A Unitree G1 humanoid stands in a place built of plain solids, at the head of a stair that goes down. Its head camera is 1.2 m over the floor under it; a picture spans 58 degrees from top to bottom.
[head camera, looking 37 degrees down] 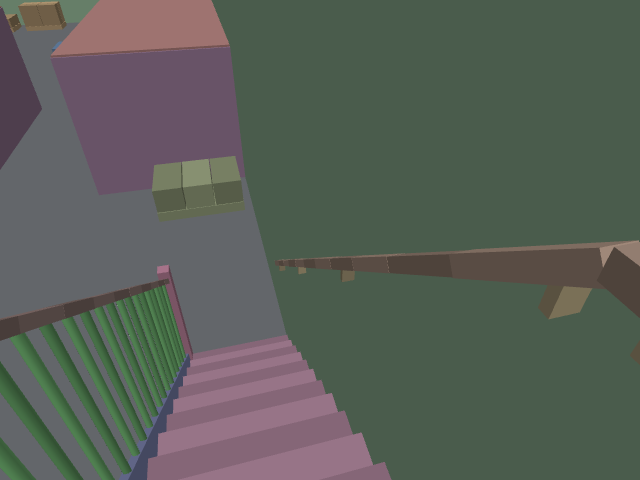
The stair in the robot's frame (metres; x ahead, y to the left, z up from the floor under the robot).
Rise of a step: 0.17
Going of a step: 0.21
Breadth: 0.90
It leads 15 degrees to the left of straight ahead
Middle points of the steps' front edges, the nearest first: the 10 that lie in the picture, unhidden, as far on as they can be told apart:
0.84 0.26 -0.52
1.05 0.31 -0.69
1.25 0.37 -0.86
1.46 0.42 -1.04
1.67 0.48 -1.21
1.87 0.53 -1.38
2.08 0.59 -1.56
2.29 0.64 -1.73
2.49 0.70 -1.90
2.70 0.75 -2.08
